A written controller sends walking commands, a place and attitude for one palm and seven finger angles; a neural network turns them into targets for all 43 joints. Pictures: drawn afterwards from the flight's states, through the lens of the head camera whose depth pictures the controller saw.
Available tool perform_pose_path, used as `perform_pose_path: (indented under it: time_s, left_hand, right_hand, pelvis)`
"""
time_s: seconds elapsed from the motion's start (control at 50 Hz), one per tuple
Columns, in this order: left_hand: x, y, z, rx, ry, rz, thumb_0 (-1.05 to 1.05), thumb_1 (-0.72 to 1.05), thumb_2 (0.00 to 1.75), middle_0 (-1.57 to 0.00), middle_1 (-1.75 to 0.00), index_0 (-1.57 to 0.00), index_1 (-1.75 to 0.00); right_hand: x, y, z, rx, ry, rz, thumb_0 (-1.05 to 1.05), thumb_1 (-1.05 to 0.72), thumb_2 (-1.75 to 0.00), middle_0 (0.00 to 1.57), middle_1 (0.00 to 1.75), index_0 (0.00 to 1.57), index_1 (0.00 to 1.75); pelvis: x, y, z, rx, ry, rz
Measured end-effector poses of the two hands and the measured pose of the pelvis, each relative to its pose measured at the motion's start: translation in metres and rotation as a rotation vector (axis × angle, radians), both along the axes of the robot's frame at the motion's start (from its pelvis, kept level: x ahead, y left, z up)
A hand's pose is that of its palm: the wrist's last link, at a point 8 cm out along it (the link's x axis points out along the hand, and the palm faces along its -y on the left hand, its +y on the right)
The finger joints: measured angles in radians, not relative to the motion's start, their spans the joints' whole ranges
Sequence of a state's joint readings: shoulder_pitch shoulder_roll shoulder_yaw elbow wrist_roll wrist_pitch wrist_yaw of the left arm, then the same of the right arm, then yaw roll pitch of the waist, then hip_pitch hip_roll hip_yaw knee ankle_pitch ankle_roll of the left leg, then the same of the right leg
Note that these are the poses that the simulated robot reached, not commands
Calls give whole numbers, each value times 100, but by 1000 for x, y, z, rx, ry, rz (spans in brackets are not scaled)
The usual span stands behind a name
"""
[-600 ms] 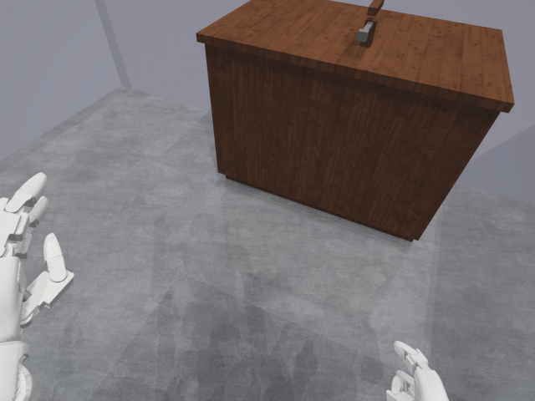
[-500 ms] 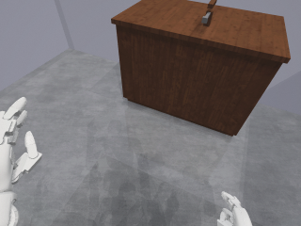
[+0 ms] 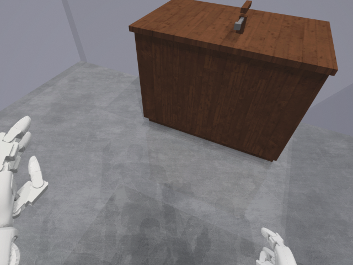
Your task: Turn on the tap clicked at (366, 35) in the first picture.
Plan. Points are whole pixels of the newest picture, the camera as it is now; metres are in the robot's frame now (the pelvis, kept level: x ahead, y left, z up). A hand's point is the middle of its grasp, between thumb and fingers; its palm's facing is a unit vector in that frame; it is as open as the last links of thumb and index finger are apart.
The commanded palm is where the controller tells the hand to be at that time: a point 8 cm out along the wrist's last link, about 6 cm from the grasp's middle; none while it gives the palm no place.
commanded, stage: walk to a spot facing it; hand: left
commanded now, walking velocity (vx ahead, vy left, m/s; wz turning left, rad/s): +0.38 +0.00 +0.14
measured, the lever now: (237, 26) +1.12 -0.22 +0.10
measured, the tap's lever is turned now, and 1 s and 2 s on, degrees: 0 0 0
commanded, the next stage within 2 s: turn to face it in 0.96 s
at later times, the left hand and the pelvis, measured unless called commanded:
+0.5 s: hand (69, 147) +0.29 +0.23 +0.16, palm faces +0.41 -0.80 -0.43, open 7.4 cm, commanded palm +0.23 +0.28 +0.18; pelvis +0.09 -0.01 -0.01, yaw +5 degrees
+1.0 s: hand (75, 91) +0.42 +0.26 +0.19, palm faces +0.48 -0.76 -0.44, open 7.4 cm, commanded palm +0.37 +0.30 +0.18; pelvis +0.23 +0.01 +0.00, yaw +4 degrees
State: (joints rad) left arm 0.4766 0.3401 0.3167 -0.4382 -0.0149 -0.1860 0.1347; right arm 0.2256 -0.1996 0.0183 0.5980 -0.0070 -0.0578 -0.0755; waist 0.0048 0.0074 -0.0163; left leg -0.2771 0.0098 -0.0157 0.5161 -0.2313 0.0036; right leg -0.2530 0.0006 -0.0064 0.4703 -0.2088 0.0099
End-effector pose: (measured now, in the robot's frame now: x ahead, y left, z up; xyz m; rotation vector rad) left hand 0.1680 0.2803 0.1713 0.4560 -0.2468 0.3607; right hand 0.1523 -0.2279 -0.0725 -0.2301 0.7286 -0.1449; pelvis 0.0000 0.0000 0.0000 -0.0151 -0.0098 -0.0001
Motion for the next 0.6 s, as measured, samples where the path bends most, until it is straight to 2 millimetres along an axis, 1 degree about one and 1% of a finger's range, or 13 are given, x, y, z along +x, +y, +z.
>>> perform_pose_path:
  time_s: [0.1,0.2,0.28,0.34,0.42,0.46,0.52,0.6]
  left_hand:
    - [3,3,-2,1,-20,21,2,89,90,-21,-30,-21,-31]
    - [14,12,-4,11,-72,39,2,89,90,-21,-30,-21,-31]
    - [33,15,-4,19,-73,54,2,89,90,-21,-30,-21,-31]
    - [51,6,0,32,-54,41,2,89,90,-20,-30,-21,-31]
    - [69,-12,5,86,-52,-4,2,89,90,-20,-30,-21,-31]
    - [75,-15,5,80,-50,-6,2,89,90,-21,-30,-21,-31]
    - [80,-9,3,70,-13,26,2,89,89,-21,-30,-21,-31]
    - [90,6,4,73,21,86,2,89,89,-21,-30,-21,-31]
  right_hand:
    - [1,-4,-5,-20,14,-16,1,-90,-90,21,30,21,30]
    - [6,-5,-18,-38,47,-18,1,-90,-90,21,30,21,30]
    - [15,0,-26,-14,64,-35,2,-91,-90,21,30,21,30]
    - [23,6,-29,27,84,-23,2,-91,-90,21,30,21,30]
    - [41,4,-40,69,106,9,1,-90,-90,21,30,21,30]
    - [52,0,-43,64,133,24,1,-90,-90,21,30,21,30]
    - [71,-7,-38,39,165,29,2,-90,-90,21,30,21,30]
    - [105,-12,-25,-14,177,50,2,-91,-90,21,30,21,30]
  pelvis:
    - [9,2,-5,-4,8,14]
    - [22,6,-15,3,-1,28]
    - [39,6,-16,4,7,25]
    - [52,-1,-12,-4,10,28]
    - [69,-13,-17,-10,2,55]
    - [78,-15,-16,-8,-3,76]
    - [94,-13,-9,-2,7,85]
    - [116,-9,-2,15,22,103]
